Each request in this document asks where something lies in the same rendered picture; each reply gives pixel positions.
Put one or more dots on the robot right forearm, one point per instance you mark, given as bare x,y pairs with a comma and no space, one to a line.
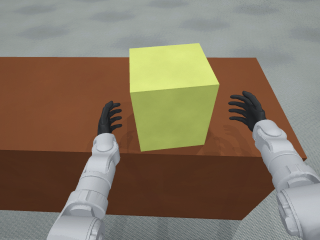
285,165

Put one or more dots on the robot left hand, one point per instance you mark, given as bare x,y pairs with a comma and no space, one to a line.
105,121

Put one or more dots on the robot left upper arm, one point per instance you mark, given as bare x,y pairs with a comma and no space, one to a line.
71,227

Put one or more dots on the pedestal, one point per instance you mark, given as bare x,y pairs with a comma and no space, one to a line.
50,109

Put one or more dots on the carton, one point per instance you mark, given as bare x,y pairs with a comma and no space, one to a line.
173,90

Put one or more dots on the robot right upper arm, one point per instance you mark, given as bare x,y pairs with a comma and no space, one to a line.
299,210

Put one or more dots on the robot left forearm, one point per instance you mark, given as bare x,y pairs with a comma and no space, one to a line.
90,196

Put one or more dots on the robot right hand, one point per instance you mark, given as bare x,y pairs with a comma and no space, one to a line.
252,112

